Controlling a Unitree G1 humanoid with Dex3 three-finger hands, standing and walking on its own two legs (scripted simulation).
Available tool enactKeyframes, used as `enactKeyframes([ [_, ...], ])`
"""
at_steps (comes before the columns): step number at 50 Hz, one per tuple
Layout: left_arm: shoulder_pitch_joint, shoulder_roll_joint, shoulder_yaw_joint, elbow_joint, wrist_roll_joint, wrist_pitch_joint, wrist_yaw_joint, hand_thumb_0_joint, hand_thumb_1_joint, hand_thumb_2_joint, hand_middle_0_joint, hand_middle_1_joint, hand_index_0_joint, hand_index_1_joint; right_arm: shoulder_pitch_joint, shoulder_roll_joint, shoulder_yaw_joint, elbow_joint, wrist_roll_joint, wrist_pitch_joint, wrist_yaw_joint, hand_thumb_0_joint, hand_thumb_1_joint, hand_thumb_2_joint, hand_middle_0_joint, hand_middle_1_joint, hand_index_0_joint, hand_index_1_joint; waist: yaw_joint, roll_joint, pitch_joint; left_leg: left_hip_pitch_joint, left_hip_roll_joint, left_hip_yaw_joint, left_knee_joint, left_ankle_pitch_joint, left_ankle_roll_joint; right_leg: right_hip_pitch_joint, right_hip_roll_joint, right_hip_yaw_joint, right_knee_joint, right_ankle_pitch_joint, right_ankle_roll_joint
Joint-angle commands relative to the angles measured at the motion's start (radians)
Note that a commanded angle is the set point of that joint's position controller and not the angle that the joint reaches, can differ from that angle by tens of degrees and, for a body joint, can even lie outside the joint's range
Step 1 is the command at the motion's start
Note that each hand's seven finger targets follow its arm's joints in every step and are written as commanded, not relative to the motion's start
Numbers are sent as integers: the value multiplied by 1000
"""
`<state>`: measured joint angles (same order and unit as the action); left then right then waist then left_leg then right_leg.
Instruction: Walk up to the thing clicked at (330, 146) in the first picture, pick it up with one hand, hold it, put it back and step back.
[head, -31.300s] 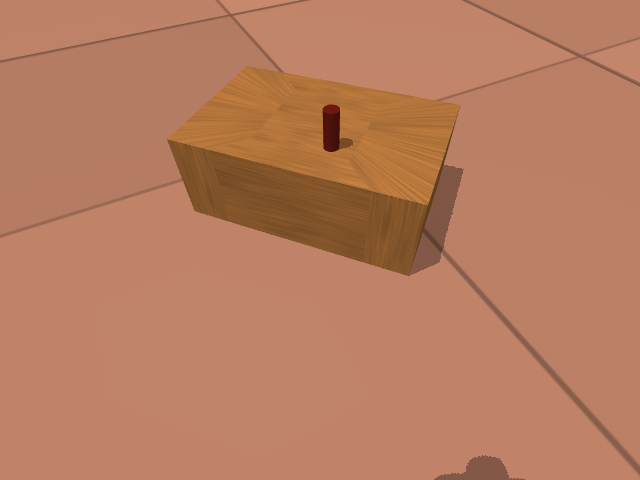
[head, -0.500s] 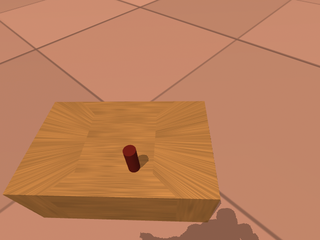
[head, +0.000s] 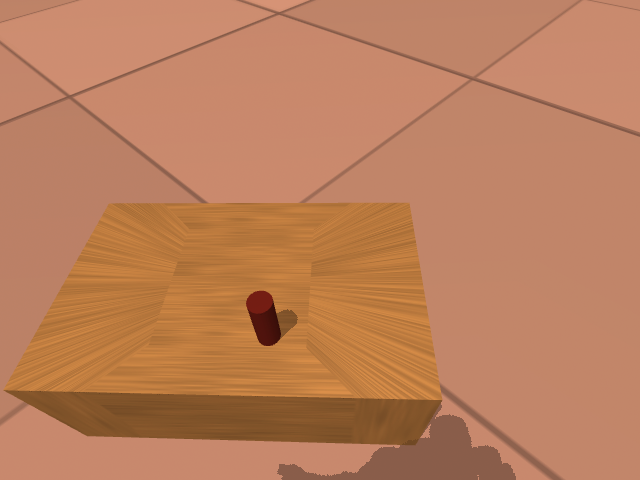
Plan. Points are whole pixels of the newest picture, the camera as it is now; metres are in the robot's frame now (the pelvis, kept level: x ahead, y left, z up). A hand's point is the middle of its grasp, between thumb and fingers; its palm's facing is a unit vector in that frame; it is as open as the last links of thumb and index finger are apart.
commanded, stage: stand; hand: left
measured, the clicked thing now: (264, 319) +0.51 +0.17 -0.32
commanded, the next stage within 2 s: step back in 0.74 s
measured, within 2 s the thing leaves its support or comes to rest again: neither
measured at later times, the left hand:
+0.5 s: hand out of the picture +0.07 +0.26 -0.16, palm faces +0.00 -0.94 -0.35, open 7.4 cm
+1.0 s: hand out of the picture +0.07 +0.29 -0.17, palm faces -0.01 -0.92 -0.39, open 7.4 cm
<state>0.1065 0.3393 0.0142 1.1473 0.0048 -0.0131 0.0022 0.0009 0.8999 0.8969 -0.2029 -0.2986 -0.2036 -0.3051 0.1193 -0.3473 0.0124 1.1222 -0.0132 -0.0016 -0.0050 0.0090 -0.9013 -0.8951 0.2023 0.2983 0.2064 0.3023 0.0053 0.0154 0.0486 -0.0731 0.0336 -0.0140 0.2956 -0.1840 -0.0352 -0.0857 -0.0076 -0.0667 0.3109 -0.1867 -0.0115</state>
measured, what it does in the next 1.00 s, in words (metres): stands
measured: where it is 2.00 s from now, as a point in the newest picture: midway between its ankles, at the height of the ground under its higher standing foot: outside the picture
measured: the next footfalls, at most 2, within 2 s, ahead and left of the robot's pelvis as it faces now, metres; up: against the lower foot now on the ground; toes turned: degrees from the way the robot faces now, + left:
right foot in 1.46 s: -0.10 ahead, -0.08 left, +0.00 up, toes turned -1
left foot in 1.84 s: -0.18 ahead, +0.17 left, +0.00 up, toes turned -2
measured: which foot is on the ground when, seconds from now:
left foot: down 0.00-1.00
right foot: down 0.00-1.00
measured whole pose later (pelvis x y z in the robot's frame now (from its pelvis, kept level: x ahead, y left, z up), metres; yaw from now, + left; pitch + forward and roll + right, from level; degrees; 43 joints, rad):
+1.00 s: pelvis -0.04 +0.03 -0.02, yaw +0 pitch -2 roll +1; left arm 0.06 0.38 0.06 0.97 0.02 0.03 0.02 0.00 0.90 0.90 -0.20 -0.30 -0.21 -0.30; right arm 0.10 -0.40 -0.05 0.98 0.01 0.06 0.01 0.01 -0.90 -0.90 0.20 0.30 0.21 0.30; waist 0.00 -0.02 0.17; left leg -0.34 -0.04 -0.05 0.86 -0.47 0.04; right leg -0.29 -0.06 -0.04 0.56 -0.25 0.00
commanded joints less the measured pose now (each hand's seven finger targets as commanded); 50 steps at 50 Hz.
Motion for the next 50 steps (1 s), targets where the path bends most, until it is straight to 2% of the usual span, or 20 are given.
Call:
enactKeyframes([
  [1,-36,218,39,-53,4,-18,10,0,900,900,-200,-300,-200,-301,-36,-205,-38,-55,-1,-23,-11,0,-900,-900,200,300,200,300,-4,-6,-68,-31,101,-73,-39,148,44,34,-137,109,-49,178,-8],
  [7,-38,218,38,-56,5,-18,11,0,900,900,-200,-300,-200,-301,-40,-208,-39,-55,-2,-24,-11,0,-900,-900,200,300,200,300,-5,-11,-73,-17,105,-73,-34,169,44,27,-138,110,-45,188,-9],
  [12,-37,220,39,-53,3,-18,11,0,900,900,-200,-300,-200,-300,-36,-207,-40,-52,-1,-21,-10,0,-900,-900,200,300,200,300,-4,-13,-64,-33,99,-74,-45,132,44,27,-134,112,-54,150,-7],
  [20,-38,217,36,-58,4,-19,9,0,900,900,-200,-300,-200,-300,-37,-208,-38,-55,0,-27,-11,0,-900,-900,200,300,200,300,-5,-10,-87,-17,105,-70,-33,203,44,48,-141,112,-40,223,-10],
  [24,-33,222,37,-60,5,-19,10,0,900,900,-200,-300,-200,-300,-40,-211,-40,-54,0,-26,-12,0,-900,-900,200,300,200,300,-2,-7,-91,-7,107,-67,-26,207,48,45,-143,114,-38,240,-11],
  [36,-33,225,37,-57,3,-17,8,0,900,900,-200,-300,-200,-300,-34,-208,-37,-52,0,-27,-9,0,-900,-900,200,300,200,300,-4,-12,-61,-19,104,-71,-48,145,44,22,-138,117,-51,164,-9],
  [37,-40,282,84,-87,-12,-6,13,0,900,900,-200,-300,-200,-300,-70,-265,-68,-71,5,-9,-2,0,-900,-900,200,300,200,300,1,-21,46,-103,82,-80,64,288,72,-51,-120,126,38,302,-13],
  [39,-8,272,91,-115,-15,-2,20,0,900,900,-200,-300,-200,-300,-39,-239,-70,-94,19,0,-1,0,-900,-900,200,300,200,300,-2,-29,-58,-83,75,-56,153,361,85,-4,-133,115,85,391,-46],
  [40,-15,273,96,-134,-14,1,20,0,900,900,-200,-300,-200,-300,-30,-242,-76,-109,21,5,0,0,-900,-900,200,300,200,300,-8,-42,-94,-91,58,-48,200,336,90,2,-145,127,95,395,-67],
  [42,-32,289,104,-174,-9,10,19,0,900,900,-200,-300,-200,-300,-25,-234,-83,-135,23,17,1,0,-900,-900,200,300,200,300,-7,-83,-131,-100,2,-10,321,215,79,-36,-224,201,74,399,-134],
  [43,-54,303,108,-192,-4,15,21,0,900,900,-200,-300,-200,-300,-18,-223,-88,-140,22,26,2,0,-900,-900,200,300,200,300,-8,-118,-123,-122,-38,2,410,65,71,-71,-277,245,61,403,-183],
  [44,-75,307,111,-215,4,18,23,0,900,900,-200,-300,-200,-300,-3,-212,-91,-151,18,37,4,0,-900,-900,200,300,200,300,-11,-175,-104,-177,-71,-4,515,-202,73,-95,-335,287,48,397,-230],
  [45,-78,319,115,-239,18,18,25,0,900,900,-200,-300,-200,-300,9,-222,-98,-170,13,46,8,0,-900,-900,200,300,200,300,-4,-198,-91,-206,-72,-45,645,-353,80,-139,-383,324,49,388,-271],
  [46,-110,321,116,-257,23,17,27,0,900,900,-200,-300,-200,-300,41,-219,-102,-175,11,54,11,0,-900,-900,200,300,200,300,-25,-196,-71,-198,-47,-98,699,-381,88,-206,-388,300,66,375,-274],
  [47,-146,308,111,-276,23,19,28,0,900,900,-200,-300,-200,-300,68,-221,-107,-178,17,53,13,0,-900,-900,200,300,200,300,-44,-191,-70,-192,-42,-103,706,-370,92,-232,-360,265,92,364,-260],
  [49,-151,292,104,-299,31,22,32,0,900,900,-200,-300,-200,-300,105,-230,-114,-190,19,46,12,0,-900,-900,200,300,200,300,-44,-196,-88,-234,-23,-68,548,-297,84,-151,-309,231,165,368,-199],
  [50,-149,290,103,-307,28,28,30,0,900,900,-200,-300,-200,-300,118,-232,-117,-187,10,40,10,0,-900,-900,200,300,200,300,-42,-164,-101,-206,-29,-41,444,-225,79,-144,-274,199,223,339,-168],
])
